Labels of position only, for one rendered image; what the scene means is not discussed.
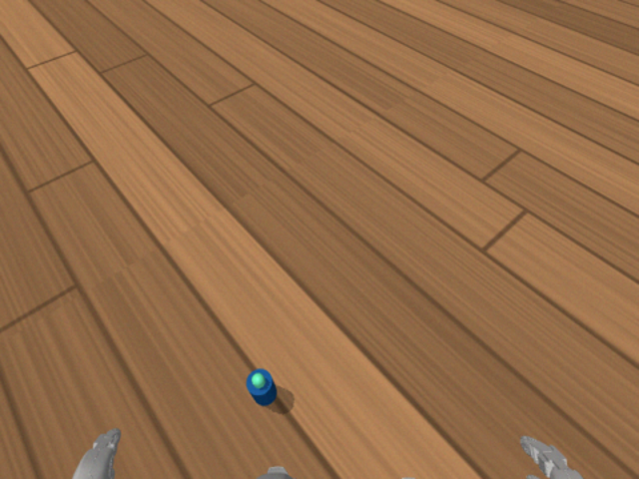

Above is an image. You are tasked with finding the bottle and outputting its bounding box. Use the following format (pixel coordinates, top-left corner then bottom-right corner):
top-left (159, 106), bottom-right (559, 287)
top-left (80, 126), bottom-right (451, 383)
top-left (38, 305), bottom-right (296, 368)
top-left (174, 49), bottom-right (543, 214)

top-left (247, 369), bottom-right (277, 406)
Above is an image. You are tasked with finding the left robot hand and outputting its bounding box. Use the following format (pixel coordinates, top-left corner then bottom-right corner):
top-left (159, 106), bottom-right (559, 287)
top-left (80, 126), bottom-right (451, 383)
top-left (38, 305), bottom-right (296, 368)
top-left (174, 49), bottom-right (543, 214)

top-left (72, 428), bottom-right (121, 479)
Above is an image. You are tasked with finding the right robot hand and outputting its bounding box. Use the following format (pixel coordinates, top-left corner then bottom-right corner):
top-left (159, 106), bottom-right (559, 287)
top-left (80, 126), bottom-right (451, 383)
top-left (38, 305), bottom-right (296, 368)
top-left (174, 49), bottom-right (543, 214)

top-left (520, 436), bottom-right (583, 479)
